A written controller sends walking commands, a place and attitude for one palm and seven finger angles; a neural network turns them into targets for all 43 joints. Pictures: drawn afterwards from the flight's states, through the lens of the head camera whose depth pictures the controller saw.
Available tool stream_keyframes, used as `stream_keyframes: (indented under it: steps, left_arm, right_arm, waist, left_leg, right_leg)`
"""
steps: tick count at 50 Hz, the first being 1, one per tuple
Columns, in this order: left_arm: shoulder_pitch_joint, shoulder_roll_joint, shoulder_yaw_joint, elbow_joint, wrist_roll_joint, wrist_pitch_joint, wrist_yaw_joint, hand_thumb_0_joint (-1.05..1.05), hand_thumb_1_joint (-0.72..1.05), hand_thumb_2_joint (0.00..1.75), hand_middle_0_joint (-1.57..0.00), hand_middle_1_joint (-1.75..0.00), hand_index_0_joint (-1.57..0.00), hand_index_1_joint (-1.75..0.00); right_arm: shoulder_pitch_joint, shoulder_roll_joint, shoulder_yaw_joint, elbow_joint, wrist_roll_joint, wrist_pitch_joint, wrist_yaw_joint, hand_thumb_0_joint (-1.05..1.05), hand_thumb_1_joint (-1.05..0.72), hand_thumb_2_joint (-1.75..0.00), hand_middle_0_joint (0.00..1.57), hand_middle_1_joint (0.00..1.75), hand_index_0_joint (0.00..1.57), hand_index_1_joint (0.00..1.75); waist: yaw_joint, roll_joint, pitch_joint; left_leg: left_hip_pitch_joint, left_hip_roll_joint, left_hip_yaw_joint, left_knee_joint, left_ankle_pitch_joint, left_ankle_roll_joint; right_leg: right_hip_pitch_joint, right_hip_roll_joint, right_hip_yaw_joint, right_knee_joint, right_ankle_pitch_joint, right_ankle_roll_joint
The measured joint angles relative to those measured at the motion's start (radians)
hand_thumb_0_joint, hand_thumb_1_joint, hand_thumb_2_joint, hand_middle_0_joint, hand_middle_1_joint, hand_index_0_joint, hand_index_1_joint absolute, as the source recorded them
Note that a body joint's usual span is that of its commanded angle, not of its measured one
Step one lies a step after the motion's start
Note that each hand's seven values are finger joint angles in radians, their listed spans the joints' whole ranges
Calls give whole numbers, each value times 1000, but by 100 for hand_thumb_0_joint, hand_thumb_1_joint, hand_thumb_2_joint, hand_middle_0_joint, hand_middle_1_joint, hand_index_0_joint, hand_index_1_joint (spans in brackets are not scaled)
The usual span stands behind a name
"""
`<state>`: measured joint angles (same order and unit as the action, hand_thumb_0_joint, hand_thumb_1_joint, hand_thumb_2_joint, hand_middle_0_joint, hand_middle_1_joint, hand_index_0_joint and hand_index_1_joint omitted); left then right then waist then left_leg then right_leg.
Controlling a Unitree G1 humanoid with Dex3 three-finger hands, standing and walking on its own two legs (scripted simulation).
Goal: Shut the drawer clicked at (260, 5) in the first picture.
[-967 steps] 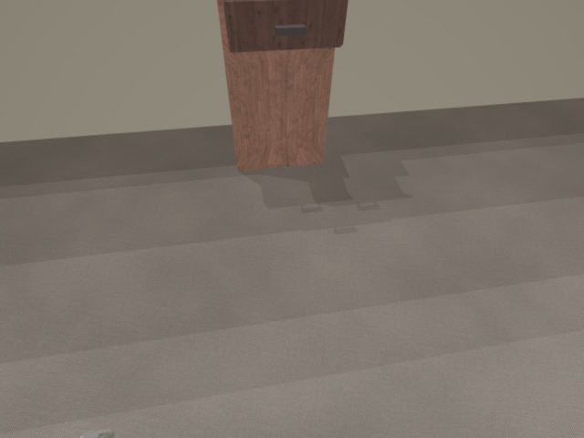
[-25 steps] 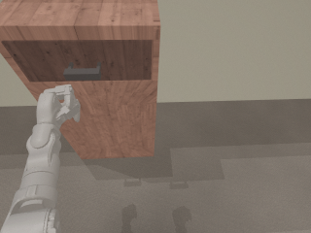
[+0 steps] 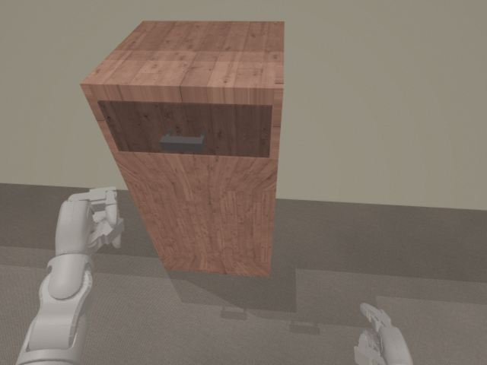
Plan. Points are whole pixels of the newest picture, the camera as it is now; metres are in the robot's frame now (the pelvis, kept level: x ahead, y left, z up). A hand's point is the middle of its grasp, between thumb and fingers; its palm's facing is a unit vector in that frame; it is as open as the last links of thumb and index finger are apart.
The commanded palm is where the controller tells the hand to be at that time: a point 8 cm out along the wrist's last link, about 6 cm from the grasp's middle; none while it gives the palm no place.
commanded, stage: draw the hand back to the body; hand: left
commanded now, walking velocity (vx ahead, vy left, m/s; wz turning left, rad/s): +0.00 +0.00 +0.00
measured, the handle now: (184, 138) +0.62 +0.22 +0.02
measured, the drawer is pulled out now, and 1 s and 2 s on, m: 0.00 0.00 0.00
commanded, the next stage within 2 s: step back with the hand held close in 0.56 s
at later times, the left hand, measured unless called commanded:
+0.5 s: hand (55, 277) +0.17 +0.24 +0.16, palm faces +0.43 -0.81 -0.40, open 3.3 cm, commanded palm +0.13 +0.28 +0.18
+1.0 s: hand (52, 272) +0.18 +0.25 +0.15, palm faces +0.31 -0.81 -0.49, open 3.3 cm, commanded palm +0.12 +0.30 +0.18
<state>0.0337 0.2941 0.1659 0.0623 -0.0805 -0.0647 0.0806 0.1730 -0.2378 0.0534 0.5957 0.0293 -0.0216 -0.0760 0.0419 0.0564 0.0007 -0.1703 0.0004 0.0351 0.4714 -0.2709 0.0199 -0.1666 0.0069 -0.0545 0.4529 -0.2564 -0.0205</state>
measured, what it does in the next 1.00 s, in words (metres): stands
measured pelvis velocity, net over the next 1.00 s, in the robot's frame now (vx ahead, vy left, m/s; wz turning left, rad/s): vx -0.01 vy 0.02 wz -0.01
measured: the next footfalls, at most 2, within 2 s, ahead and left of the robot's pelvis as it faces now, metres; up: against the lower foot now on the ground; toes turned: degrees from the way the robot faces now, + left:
right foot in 1.74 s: -0.26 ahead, -0.07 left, +0.00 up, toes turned -3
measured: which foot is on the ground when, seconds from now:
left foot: down 0.00-1.00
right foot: down 0.00-1.00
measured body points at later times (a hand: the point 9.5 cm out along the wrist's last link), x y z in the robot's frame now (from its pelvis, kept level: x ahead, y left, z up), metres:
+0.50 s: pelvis +0.00 +0.00 +0.00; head -0.02 -0.03 +0.45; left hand +0.14 +0.28 +0.18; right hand +0.19 -0.22 -0.08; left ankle -0.01 +0.10 -0.74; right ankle -0.01 -0.10 -0.74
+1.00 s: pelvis -0.01 +0.02 +0.00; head +0.01 +0.00 +0.45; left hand +0.16 +0.30 +0.18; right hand +0.16 -0.23 -0.09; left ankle -0.01 +0.11 -0.74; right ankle -0.01 -0.10 -0.74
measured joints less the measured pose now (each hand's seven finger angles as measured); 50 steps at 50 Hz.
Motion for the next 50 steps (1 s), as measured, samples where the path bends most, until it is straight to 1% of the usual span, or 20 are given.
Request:
stream_keyframes:
  steps: [9, 15, 21, 24, 30, 35, 36, 39, 42, 46, 50]
  left_arm:
    - [217, 5, 38, -236, 4, -10, 8, 2, 89, 90, -140, -160, -141, -160]
    - [367, 14, 75, -379, 8, -22, 12, 2, 89, 90, -140, -160, -141, -160]
    - [495, 28, 113, -497, 10, -40, 19, 2, 89, 90, -140, -160, -141, -160]
    - [513, 28, 120, -511, 14, -49, 22, 2, 89, 90, -140, -160, -141, -160]
    - [474, 10, 108, -483, 21, -43, 30, 2, 89, 90, -141, -160, -141, -160]
    - [465, 13, 104, -490, 22, -40, 29, 2, 89, 90, -140, -160, -141, -160]
    - [468, 16, 112, -496, 22, -45, 25, 2, 89, 90, -141, -160, -141, -160]
    - [490, 26, 151, -505, 26, -83, 22, 2, 89, 90, -141, -160, -141, -160]
    - [516, 35, 168, -517, 28, -105, 21, 2, 89, 90, -140, -160, -141, -160]
    - [552, 52, 164, -537, 30, -116, 22, 2, 89, 90, -140, -160, -141, -160]
    - [580, 78, 174, -564, 29, -116, 25, 2, 88, 90, -140, -160, -141, -160]
  right_arm:
    - [14, 7, -7, 23, -21, -22, 9, 1, -90, -90, 21, 30, 20, 30]
    - [28, 4, -23, 34, -29, -39, 11, 1, -90, -90, 21, 30, 20, 30]
    - [39, 1, -36, 31, -30, -68, 5, 1, -90, -90, 20, 30, 20, 30]
    - [37, 1, -39, 33, -30, -80, 0, 1, -90, -90, 20, 30, 20, 30]
    - [27, 5, -35, 38, -33, -95, -7, 1, -90, -90, 20, 30, 20, 30]
    - [28, 16, -27, 37, -37, -103, -5, 1, -90, -90, 21, 30, 20, 30]
    - [28, 17, -24, 29, -37, -96, -2, 1, -90, -90, 21, 30, 20, 30]
    - [21, 17, -23, 6, -40, -62, 9, 1, -90, -90, 21, 30, 20, 30]
    - [14, 13, -35, -11, -40, -31, 13, 1, -90, -90, 21, 30, 20, 30]
    - [14, 1, -57, -24, -34, 3, 9, 1, -90, -90, 21, 30, 20, 30]
    - [17, -1, -74, -33, -28, 27, 2, 1, -90, -90, 21, 30, 20, 30]
  waist:
    - [8, 18, 19]
    - [14, 26, 18]
    - [27, 32, 12]
    - [34, 33, 15]
    - [40, 30, 26]
    - [34, 22, 25]
    - [29, 22, 21]
    - [5, 22, 5]
    - [-15, 19, 5]
    - [-29, 10, 13]
    - [-35, -4, 22]
  left_leg:
    - [81, 6, 1, -66, 25, -6]
    - [98, 11, 0, -67, 22, -9]
    - [99, 16, -2, -56, 14, -9]
    - [97, 15, -7, -49, 12, -8]
    - [96, 11, -11, -47, 16, -6]
    - [103, 9, -6, -52, 16, -5]
    - [95, 10, -6, -47, 14, -4]
    - [50, 14, -5, -34, 13, -1]
    - [13, 10, 1, -38, 22, 5]
    - [-24, -4, 10, -45, 38, 15]
    - [-54, -16, 17, -37, 45, 24]
  right_leg:
    - [82, 9, 2, -70, 28, -5]
    - [104, 14, 1, -83, 30, -7]
    - [112, 19, -1, -87, 30, -7]
    - [115, 18, -5, -86, 30, -6]
    - [115, 14, -10, -83, 31, -5]
    - [118, 12, -5, -81, 30, -3]
    - [112, 13, -5, -83, 31, -2]
    - [78, 18, -4, -93, 43, 0]
    - [39, 13, 2, -97, 57, 7]
    - [-10, -2, 10, -83, 62, 18]
    - [-50, -15, 17, -54, 60, 28]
